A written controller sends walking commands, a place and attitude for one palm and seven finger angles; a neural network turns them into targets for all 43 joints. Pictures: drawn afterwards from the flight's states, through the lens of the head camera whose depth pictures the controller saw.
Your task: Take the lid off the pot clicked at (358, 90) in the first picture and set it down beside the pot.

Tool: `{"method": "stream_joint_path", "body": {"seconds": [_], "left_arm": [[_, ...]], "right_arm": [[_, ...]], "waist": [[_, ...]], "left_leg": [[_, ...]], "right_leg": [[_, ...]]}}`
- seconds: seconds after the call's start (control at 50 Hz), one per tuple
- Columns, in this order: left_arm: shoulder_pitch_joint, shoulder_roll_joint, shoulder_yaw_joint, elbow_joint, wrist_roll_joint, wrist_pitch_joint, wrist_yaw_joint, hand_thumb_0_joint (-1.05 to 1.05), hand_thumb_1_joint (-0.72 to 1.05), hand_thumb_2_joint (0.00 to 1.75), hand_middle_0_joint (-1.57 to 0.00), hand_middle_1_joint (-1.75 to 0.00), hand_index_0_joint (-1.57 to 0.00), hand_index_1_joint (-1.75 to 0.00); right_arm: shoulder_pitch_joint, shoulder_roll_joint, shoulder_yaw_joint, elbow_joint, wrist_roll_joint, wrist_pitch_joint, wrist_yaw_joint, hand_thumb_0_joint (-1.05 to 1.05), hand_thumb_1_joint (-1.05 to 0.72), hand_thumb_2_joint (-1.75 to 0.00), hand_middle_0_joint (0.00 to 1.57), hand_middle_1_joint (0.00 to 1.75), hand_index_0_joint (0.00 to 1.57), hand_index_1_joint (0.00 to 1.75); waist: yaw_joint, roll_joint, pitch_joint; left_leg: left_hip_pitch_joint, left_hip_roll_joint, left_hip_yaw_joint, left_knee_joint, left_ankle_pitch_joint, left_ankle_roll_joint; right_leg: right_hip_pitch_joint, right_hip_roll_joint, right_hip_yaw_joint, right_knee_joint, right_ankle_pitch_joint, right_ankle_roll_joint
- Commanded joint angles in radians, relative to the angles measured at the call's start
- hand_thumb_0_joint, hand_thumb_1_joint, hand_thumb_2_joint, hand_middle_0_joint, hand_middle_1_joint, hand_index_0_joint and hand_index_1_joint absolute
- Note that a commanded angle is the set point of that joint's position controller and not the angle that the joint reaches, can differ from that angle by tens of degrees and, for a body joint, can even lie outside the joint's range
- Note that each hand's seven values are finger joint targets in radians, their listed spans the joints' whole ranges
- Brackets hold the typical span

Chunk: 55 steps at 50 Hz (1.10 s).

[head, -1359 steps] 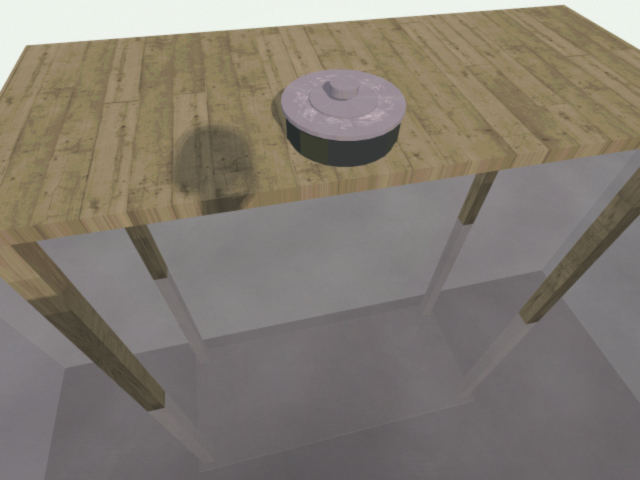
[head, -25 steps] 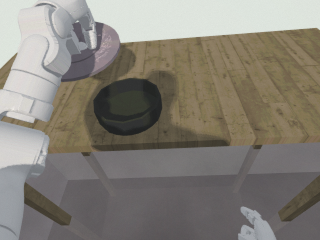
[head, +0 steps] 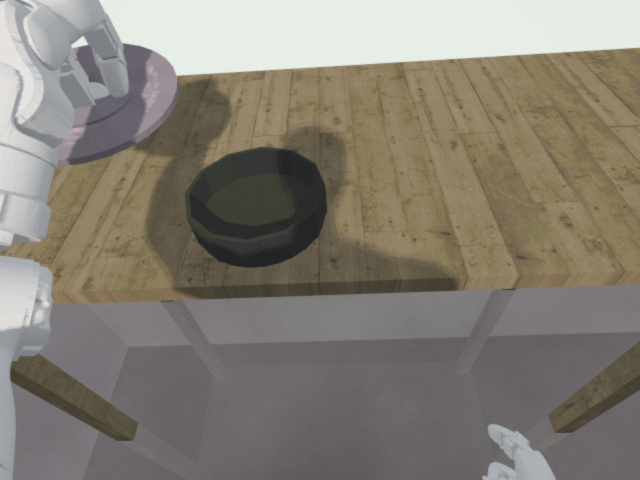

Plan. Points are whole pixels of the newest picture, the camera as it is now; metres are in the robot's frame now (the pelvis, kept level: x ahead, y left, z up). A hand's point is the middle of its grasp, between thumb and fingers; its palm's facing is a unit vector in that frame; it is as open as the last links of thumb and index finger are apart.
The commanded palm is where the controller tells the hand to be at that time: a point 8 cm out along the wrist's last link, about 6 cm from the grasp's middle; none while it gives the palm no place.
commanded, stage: move the lid sideways beside the pot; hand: left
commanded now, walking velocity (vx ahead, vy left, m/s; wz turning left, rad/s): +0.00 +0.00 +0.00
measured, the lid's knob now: (74, 77) +0.46 +0.27 +0.29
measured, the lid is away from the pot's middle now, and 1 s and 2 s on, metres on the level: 0.17 0.25 0.24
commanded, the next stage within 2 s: lower the lid onto the table in 0.90 s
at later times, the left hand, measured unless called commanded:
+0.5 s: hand (40, 74) +0.44 +0.28 +0.31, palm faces -0.08 -0.04 -1.00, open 3.8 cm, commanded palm +0.41 +0.30 +0.38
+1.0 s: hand out of the picture +0.42 +0.32 +0.31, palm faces -0.09 -0.03 -1.00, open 3.8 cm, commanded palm +0.40 +0.32 +0.38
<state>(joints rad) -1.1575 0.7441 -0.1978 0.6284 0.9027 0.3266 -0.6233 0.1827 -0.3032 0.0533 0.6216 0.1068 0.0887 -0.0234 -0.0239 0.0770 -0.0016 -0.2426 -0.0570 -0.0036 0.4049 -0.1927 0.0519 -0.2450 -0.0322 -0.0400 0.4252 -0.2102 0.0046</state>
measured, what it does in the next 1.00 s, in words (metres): stands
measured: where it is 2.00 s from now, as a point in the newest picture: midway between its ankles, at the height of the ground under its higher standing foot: outside the picture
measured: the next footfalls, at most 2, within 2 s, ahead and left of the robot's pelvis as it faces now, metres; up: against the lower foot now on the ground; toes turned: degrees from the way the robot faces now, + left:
none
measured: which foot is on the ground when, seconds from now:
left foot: down 0.00-1.00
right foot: down 0.00-1.00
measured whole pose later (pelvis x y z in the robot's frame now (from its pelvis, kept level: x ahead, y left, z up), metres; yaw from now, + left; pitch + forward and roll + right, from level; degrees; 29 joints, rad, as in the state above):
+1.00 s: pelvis +0.00 +0.00 +0.00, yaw +0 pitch +3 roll -1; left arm -1.10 0.90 -0.06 0.66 0.94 0.22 -0.63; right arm 0.20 -0.31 0.05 0.62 0.11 0.14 -0.04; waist -0.02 0.08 0.01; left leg -0.25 -0.05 -0.01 0.40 -0.19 0.05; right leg -0.23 -0.02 -0.05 0.38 -0.19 0.01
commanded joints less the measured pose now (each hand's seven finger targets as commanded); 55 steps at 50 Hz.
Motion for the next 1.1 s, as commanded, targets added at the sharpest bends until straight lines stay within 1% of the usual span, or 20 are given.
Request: {"method": "stream_joint_path", "body": {"seconds": [0.0,0.02,0.1,0.12,0.2,0.32,0.4,0.42,0.5,0.52,0.6,0.62,0.7,0.72,0.78,0.82,0.86,0.92,1.0,1.08], "left_arm": [[-0.573,0.293,0.138,-0.194,0.018,-0.019,0.069,0.0,0.55,1.16,-0.83,-0.84,-1.29,-1.04],[-0.645,0.367,0.188,-0.257,0.044,-0.027,0.076,0.0,0.55,1.16,-0.83,-0.84,-1.29,-1.04],[-0.558,0.292,0.148,-0.238,0.015,-0.033,0.068,0.0,0.55,1.16,-0.83,-0.84,-1.29,-1.04],[-0.6,0.39,0.223,-0.286,0.045,-0.033,0.074,0.0,0.55,1.16,-0.83,-0.84,-1.29,-1.04],[-0.474,0.29,0.143,-0.13,0.021,-0.024,0.053,0.0,0.55,1.16,-0.83,-0.84,-1.29,-1.04],[-0.592,0.411,0.225,-0.276,0.055,-0.042,0.07,0.0,0.55,1.16,-0.83,-0.84,-1.29,-1.04],[-0.506,0.356,0.188,-0.189,0.034,-0.042,0.062,0.0,0.55,1.16,-0.83,-0.84,-1.29,-1.04],[-0.569,0.453,0.254,-0.252,0.06,-0.047,0.068,0.0,0.55,1.16,-0.83,-0.84,-1.29,-1.04],[-0.505,0.41,0.212,-0.173,0.042,-0.057,0.064,0.0,0.55,1.16,-0.83,-0.84,-1.29,-1.04],[-0.574,0.497,0.277,-0.252,0.069,-0.065,0.071,0.0,0.55,1.16,-0.83,-0.84,-1.29,-1.04],[-0.447,0.423,0.225,-0.106,0.05,-0.062,0.058,0.0,0.55,1.16,-0.83,-0.84,-1.29,-1.04],[-0.51,0.52,0.289,-0.17,0.075,-0.069,0.064,0.0,0.55,1.16,-0.83,-0.84,-1.29,-1.04],[-0.479,0.427,0.215,-0.195,0.043,-0.082,0.061,0.0,0.55,1.16,-0.83,-0.84,-1.29,-1.04],[-0.533,0.501,0.268,-0.224,0.071,-0.084,0.069,0.0,0.55,1.16,-0.83,-0.84,-1.29,-1.04],[-0.513,0.49,0.254,-0.115,0.073,-0.09,0.059,0.0,0.55,1.16,-0.83,-0.84,-1.29,-1.04],[-0.556,0.534,0.282,-0.254,0.066,-0.109,0.07,0.0,0.55,1.16,-0.83,-0.84,-1.29,-1.04],[-0.572,0.435,0.204,-0.245,0.057,-0.108,0.066,0.0,0.55,1.16,-0.83,-0.84,-1.29,-1.04],[-0.492,0.545,0.303,-0.191,0.068,-0.109,0.068,0.0,0.55,1.16,-0.83,-0.84,-1.29,-1.04],[-0.429,0.436,0.224,-0.085,0.039,-0.082,0.061,0.0,0.55,1.16,-0.83,-0.84,-1.29,-1.04],[-0.522,0.472,0.246,-0.175,0.061,-0.06,0.064,0.0,0.55,1.16,-0.83,-0.84,-1.29,-1.04]], "right_arm": [[-0.061,-0.13,-0.045,-0.137,-0.004,-0.038,-0.007,0.0,-0.9,-0.9,0.2,0.3,0.2,0.3],[-0.07,-0.117,-0.041,-0.144,-0.006,-0.042,-0.007,0.0,-0.9,-0.9,0.2,0.3,0.2,0.3],[-0.053,-0.128,-0.049,-0.143,-0.006,-0.039,-0.002,0.0,-0.9,-0.9,0.2,0.3,0.2,0.3],[-0.063,-0.12,-0.048,-0.145,-0.01,-0.039,-0.001,0.0,-0.9,-0.9,0.2,0.3,0.2,0.3],[-0.046,-0.138,-0.05,-0.132,-0.001,-0.011,0.002,0.0,-0.9,-0.9,0.2,0.3,0.2,0.3],[-0.057,-0.122,-0.047,-0.154,-0.007,-0.018,-0.002,0.0,-0.9,-0.9,0.2,0.3,0.2,0.3],[-0.036,-0.139,-0.052,-0.147,-0.003,-0.009,-0.004,0.0,-0.9,-0.9,0.2,0.3,0.2,0.3],[-0.046,-0.131,-0.049,-0.152,-0.007,-0.011,-0.004,0.0,-0.9,-0.9,0.2,0.3,0.2,0.3],[-0.033,-0.146,-0.05,-0.147,-0.001,0.001,-0.007,0.0,-0.9,-0.9,0.2,0.3,0.2,0.3],[-0.045,-0.134,-0.049,-0.156,-0.007,-0.005,-0.009,0.0,-0.9,-0.9,0.2,0.3,0.2,0.3],[-0.014,-0.147,-0.053,-0.137,-0.002,0.006,-0.013,0.0,-0.9,-0.9,0.2,0.3,0.2,0.3],[-0.025,-0.142,-0.05,-0.141,-0.005,0.009,-0.012,0.0,-0.9,-0.9,0.2,0.3,0.2,0.3],[-0.036,-0.143,-0.052,-0.153,0.003,0.009,-0.015,0.0,-0.9,-0.9,0.2,0.3,0.2,0.3],[-0.031,-0.135,-0.05,-0.144,-0.002,0.01,-0.016,0.0,-0.9,-0.9,0.2,0.3,0.2,0.3],[-0.03,-0.139,-0.048,-0.131,-0.002,0.022,-0.027,0.0,-0.9,-0.9,0.2,0.3,0.2,0.3],[-0.038,-0.135,-0.049,-0.15,0.001,0.013,-0.022,0.0,-0.9,-0.9,0.2,0.3,0.2,0.3],[-0.05,-0.123,-0.048,-0.147,0.005,0.007,-0.025,0.0,-0.9,-0.9,0.2,0.3,0.2,0.3],[-0.027,-0.141,-0.049,-0.134,-0.005,0.016,-0.021,0.0,-0.9,-0.9,0.2,0.3,0.2,0.3],[-0.024,-0.149,-0.052,-0.13,0.004,0.02,-0.017,0.0,-0.9,-0.9,0.2,0.3,0.2,0.3],[-0.05,-0.134,-0.048,-0.143,0.001,0.011,-0.019,0.0,-0.9,-0.9,0.2,0.3,0.2,0.3]], "waist": [[-0.015,0.021,-0.43],[0.0,0.011,-0.47],[-0.011,0.047,-0.46],[0.009,0.022,-0.493],[-0.016,-0.025,-0.356],[0.003,0.03,-0.479],[-0.01,0.027,-0.416],[0.009,0.022,-0.46],[-0.006,0.019,-0.43],[0.014,0.023,-0.494],[-0.014,0.024,-0.387],[0.007,0.01,-0.434],[-0.015,0.081,-0.418],[-0.006,0.058,-0.44],[-0.016,0.017,-0.37],[-0.001,0.062,-0.477],[-0.025,0.104,-0.435],[0.0,0.037,-0.433],[-0.016,0.071,-0.359],[-0.006,0.049,-0.427]], "left_leg": [[0.199,0.008,-0.042,-0.01,0.322,0.026],[0.191,0.009,-0.044,-0.023,0.306,0.021],[0.243,0.015,-0.056,0.0,0.428,0.022],[0.235,0.02,-0.053,-0.01,0.416,0.017],[0.182,0.024,-0.049,-0.019,0.363,0.018],[0.23,0.023,-0.051,-0.015,0.421,0.017],[0.223,0.025,-0.056,-0.011,0.422,0.018],[0.211,0.026,-0.051,-0.025,0.389,0.015],[0.192,0.022,-0.046,-0.015,0.381,0.022],[0.198,0.024,-0.042,-0.022,0.385,0.02],[0.192,0.028,-0.045,-0.007,0.405,0.023],[0.172,0.028,-0.038,-0.022,0.371,0.02],[0.223,0.026,-0.047,-0.002,0.43,0.028],[0.216,0.03,-0.045,-0.013,0.413,0.023],[0.165,0.023,-0.035,-0.03,0.296,0.029],[0.204,0.023,-0.039,-0.016,0.377,0.026],[0.246,0.025,-0.05,-0.007,0.428,0.027],[0.183,0.024,-0.039,-0.018,0.367,0.024],[0.173,0.023,-0.043,-0.018,0.349,0.025],[0.183,0.018,-0.041,-0.023,0.356,0.03]], "right_leg": [[0.098,0.04,0.004,-0.034,0.229,-0.055],[0.135,0.042,0.01,-0.027,0.225,-0.054],[0.092,0.041,0.003,-0.035,0.251,-0.057],[0.124,0.043,0.011,-0.027,0.25,-0.056],[0.062,0.042,-0.013,-0.051,0.223,-0.055],[0.115,0.049,0.004,-0.036,0.231,-0.057],[0.072,0.048,-0.007,-0.051,0.216,-0.058],[0.115,0.049,0.0,-0.044,0.21,-0.056],[0.108,0.045,-0.002,-0.05,0.223,-0.058],[0.156,0.044,0.011,-0.039,0.231,-0.058],[0.083,0.049,-0.005,-0.063,0.227,-0.058],[0.14,0.049,0.007,-0.051,0.229,-0.057],[0.086,0.049,-0.003,-0.062,0.225,-0.059],[0.113,0.053,0.003,-0.055,0.225,-0.057],[0.1,0.053,-0.005,-0.069,0.184,-0.059],[0.151,0.049,0.012,-0.05,0.232,-0.058],[0.088,0.051,-0.002,-0.056,0.225,-0.059],[0.141,0.05,0.009,-0.06,0.232,-0.059],[0.087,0.051,-0.007,-0.07,0.215,-0.062],[0.14,0.052,-0.001,-0.05,0.24,-0.059]]}}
